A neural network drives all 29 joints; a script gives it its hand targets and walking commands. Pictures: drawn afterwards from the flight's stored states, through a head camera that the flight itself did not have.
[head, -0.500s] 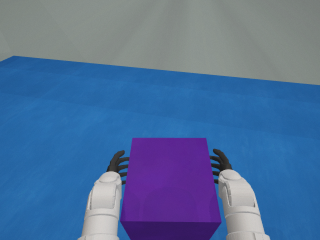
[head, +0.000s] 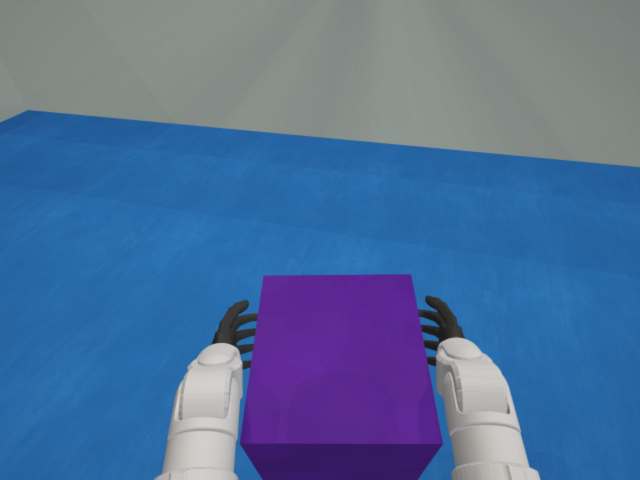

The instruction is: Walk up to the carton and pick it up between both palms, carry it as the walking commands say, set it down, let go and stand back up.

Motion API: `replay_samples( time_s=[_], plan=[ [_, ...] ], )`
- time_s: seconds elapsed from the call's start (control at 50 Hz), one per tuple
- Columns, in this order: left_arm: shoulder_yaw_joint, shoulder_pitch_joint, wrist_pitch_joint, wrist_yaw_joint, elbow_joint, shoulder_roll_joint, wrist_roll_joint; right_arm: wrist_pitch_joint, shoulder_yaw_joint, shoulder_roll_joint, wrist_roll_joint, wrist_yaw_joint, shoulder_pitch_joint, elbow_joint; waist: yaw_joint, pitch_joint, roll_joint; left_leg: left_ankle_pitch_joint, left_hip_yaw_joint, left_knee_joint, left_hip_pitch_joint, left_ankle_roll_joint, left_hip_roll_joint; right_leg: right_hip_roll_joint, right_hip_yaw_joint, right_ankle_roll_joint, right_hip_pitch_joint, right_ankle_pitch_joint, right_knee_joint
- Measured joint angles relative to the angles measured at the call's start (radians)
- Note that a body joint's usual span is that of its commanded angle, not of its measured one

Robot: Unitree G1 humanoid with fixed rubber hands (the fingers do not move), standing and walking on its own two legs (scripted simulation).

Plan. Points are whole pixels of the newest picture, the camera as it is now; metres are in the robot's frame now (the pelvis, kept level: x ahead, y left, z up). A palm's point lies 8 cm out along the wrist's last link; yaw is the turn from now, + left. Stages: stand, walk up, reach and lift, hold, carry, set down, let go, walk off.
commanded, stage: hold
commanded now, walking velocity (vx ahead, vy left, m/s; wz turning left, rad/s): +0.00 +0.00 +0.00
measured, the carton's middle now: (338, 388) +0.28 +0.00 -0.03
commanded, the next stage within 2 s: carry in 0.34 s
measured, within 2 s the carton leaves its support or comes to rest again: neither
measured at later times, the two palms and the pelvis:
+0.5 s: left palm (221, 349) +0.29 +0.15 +0.06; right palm (445, 349) +0.29 -0.14 +0.05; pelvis +0.00 +0.02 -0.01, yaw -1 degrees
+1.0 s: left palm (156, 362) +0.26 +0.22 +0.07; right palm (399, 370) +0.25 -0.07 +0.08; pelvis -0.01 +0.09 -0.01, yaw -5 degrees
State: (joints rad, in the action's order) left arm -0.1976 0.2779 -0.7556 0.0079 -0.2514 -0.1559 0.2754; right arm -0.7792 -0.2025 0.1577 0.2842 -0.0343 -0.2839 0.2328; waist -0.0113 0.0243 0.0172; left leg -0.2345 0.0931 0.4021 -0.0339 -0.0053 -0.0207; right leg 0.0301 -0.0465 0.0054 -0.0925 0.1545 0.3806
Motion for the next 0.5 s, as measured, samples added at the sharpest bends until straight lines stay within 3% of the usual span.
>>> replay_samples(
  time_s=[0.32, 0.4, 0.5],
  plan=[
    [0.032, -0.034, -0.007, -0.012, 0.024, 0.008, -0.016, -0.002, 0.021, -0.007, -0.013, -0.002, 0.031, -0.021, 0.004, -0.004, -0.001, -0.002, -0.003, -0.007, 0.008, 0.002, -0.001, -0.001, -0.004, -0.002, 0.007, 0.002, -0.006],
    [0.033, -0.034, -0.022, -0.020, 0.033, 0.008, -0.023, -0.007, 0.020, -0.007, -0.019, -0.003, 0.027, -0.019, 0.007, -0.092, 0.002, -0.032, -0.009, 0.076, -0.126, 0.004, -0.009, -0.003, -0.007, -0.007, -0.126, 0.030, 0.072],
    [0.061, -0.057, -0.085, -0.048, 0.180, 0.013, -0.083, -0.067, 0.043, -0.012, -0.088, -0.031, 0.044, -0.159, 0.015, -0.136, -0.002, -0.052, -0.031, 0.142, -0.246, 0.022, -0.031, -0.020, -0.027, -0.026, -0.254, 0.053, 0.146]
  ],
)
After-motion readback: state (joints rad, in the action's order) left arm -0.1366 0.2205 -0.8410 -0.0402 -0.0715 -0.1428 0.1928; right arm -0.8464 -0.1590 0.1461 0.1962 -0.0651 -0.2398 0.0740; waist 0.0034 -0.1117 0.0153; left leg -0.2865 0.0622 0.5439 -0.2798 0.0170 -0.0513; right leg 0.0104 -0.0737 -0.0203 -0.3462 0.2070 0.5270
